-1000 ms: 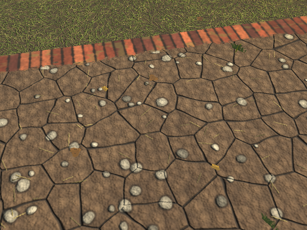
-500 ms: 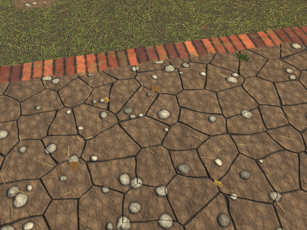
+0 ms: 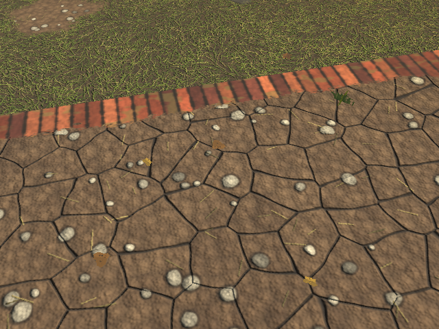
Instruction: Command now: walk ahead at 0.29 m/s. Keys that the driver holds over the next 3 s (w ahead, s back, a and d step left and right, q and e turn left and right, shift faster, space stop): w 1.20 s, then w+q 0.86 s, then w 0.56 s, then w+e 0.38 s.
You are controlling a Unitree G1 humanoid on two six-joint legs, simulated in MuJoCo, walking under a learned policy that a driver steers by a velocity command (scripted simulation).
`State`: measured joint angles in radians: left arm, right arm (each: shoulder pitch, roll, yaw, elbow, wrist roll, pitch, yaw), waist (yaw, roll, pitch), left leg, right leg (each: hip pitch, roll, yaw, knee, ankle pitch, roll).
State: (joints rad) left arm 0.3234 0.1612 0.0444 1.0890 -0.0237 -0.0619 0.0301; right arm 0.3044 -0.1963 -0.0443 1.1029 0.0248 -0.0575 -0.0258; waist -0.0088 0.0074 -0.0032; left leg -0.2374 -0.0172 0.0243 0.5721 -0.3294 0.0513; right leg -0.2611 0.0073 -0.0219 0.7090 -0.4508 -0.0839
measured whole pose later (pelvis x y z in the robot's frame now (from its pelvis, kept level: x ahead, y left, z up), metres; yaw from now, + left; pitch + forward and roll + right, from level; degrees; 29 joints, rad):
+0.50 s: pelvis +0.19 -0.02 +0.00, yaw +0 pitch +2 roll +0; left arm 0.52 0.17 0.03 1.08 -0.01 -0.10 0.01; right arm -0.07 -0.22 -0.03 0.90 0.03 -0.09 0.04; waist 0.09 0.03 0.02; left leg -0.65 0.05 0.04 0.58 0.02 0.07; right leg 0.16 0.02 -0.04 0.15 -0.35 -0.02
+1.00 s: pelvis +0.48 +0.01 +0.01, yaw +0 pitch +2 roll +2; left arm 0.06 0.24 0.06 0.87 -0.02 -0.09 0.00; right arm 0.37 -0.23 -0.04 1.04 0.01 -0.09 0.00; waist -0.08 -0.04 -0.01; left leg 0.00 -0.07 0.06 0.20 -0.23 0.05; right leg -0.68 -0.13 0.02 0.64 0.08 -0.02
